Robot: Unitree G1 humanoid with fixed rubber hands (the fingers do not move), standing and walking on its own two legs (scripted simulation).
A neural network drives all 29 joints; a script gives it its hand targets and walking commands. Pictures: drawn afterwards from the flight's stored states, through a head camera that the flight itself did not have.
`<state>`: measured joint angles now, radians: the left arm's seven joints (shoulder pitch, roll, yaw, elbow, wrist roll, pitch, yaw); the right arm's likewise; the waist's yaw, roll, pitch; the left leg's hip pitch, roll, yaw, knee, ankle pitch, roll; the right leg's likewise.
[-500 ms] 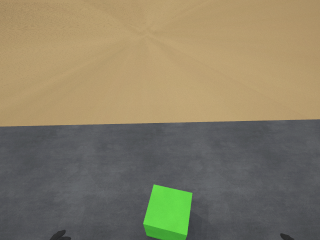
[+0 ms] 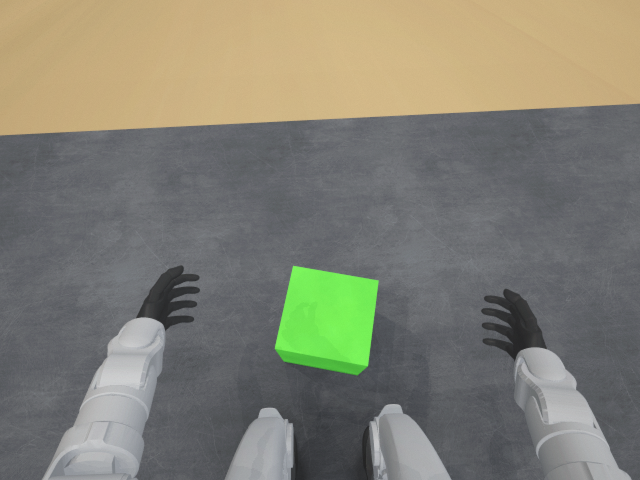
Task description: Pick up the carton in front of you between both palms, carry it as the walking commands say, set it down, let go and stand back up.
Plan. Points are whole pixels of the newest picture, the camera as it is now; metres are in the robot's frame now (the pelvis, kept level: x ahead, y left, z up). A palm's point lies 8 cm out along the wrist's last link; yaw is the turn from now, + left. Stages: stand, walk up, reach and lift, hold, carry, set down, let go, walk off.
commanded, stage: reach and lift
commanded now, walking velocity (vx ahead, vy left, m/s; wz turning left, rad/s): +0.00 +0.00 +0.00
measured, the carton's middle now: (327, 324) +0.42 -0.01 -0.58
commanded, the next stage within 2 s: none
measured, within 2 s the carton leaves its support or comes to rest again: neither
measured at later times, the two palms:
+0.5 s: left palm (217, 240) +0.48 +0.18 -0.15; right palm (452, 281) +0.39 -0.20 -0.16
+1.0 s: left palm (244, 298) +0.45 +0.18 -0.41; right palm (419, 319) +0.38 -0.21 -0.40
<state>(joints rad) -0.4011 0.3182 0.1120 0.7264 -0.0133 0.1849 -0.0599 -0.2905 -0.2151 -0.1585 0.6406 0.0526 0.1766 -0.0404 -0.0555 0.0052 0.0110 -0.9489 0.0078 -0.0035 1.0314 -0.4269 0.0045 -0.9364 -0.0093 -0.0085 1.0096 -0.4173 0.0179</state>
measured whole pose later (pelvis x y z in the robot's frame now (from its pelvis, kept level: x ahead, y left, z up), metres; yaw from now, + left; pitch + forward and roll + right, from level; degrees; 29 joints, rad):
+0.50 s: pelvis -0.07 +0.01 -0.07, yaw +0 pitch +40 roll -3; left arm -1.27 0.40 0.19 1.10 0.06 0.19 -0.09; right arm -1.00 -0.07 -0.40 0.77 -0.01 0.18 -0.14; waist -0.12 0.02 0.00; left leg -1.59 -0.01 -0.02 1.22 -0.32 0.02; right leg -1.56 -0.03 -0.02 1.19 -0.32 0.03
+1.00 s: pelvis -0.08 +0.00 -0.25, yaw -3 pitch +47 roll -5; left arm -1.19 0.43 0.02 0.99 -0.15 0.06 0.05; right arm -1.01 -0.17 -0.22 0.82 0.22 0.03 -0.17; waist -0.07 -0.01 0.04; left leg -2.21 0.00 -0.04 1.92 -0.52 0.01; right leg -2.18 0.01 -0.01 1.87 -0.51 0.04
